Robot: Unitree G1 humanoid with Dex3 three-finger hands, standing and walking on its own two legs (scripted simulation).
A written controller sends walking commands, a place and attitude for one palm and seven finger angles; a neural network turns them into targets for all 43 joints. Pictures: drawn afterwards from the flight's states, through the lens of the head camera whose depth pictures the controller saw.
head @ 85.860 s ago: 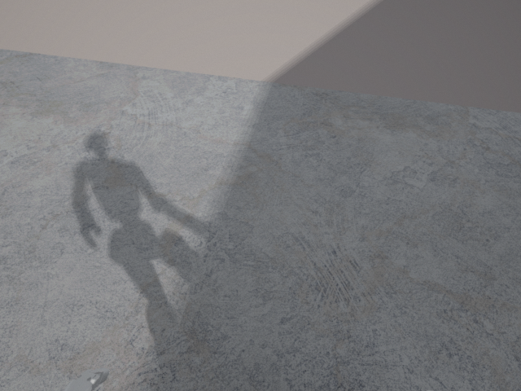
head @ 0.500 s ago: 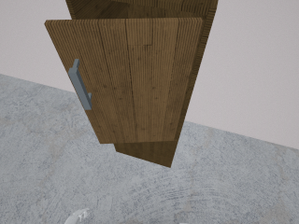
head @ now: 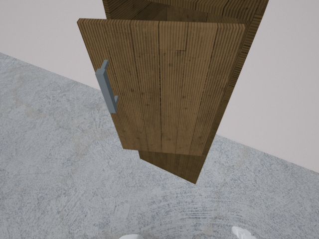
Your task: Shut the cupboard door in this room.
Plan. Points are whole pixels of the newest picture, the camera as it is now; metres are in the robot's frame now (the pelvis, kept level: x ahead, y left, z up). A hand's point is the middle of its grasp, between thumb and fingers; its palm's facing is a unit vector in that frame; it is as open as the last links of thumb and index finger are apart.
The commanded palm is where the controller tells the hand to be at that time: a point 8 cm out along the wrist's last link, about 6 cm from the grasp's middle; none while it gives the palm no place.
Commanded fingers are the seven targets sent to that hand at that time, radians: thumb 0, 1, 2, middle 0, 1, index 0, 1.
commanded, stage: come to a stop and stand still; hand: left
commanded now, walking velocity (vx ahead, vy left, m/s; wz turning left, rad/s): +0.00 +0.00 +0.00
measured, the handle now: (109, 88) +0.47 +0.19 +0.09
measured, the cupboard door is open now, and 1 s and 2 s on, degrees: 20 20 20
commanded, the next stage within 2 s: look again from close up in 1.46 s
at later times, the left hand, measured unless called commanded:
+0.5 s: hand out of the picture -0.03 +0.19 -0.17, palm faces +0.01 -0.98 -0.19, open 7.4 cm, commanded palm none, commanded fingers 0.00 0.90 0.90 -0.20 -0.30 -0.20 -0.30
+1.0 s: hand out of the picture -0.05 +0.19 -0.17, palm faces +0.02 -0.99 -0.17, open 7.4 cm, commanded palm none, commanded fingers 0.00 0.90 0.90 -0.20 -0.30 -0.20 -0.30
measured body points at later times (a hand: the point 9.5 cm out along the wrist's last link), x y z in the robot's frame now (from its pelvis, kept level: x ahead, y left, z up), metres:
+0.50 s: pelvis -0.05 +0.01 +0.01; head -0.05 +0.02 +0.46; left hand -0.03 +0.24 -0.15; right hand -0.03 -0.22 -0.14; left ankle -0.01 +0.09 -0.73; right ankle -0.02 -0.11 -0.73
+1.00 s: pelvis -0.03 +0.02 +0.01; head -0.02 +0.03 +0.46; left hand -0.05 +0.24 -0.15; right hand -0.03 -0.20 -0.14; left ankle -0.01 +0.09 -0.73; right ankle -0.02 -0.11 -0.73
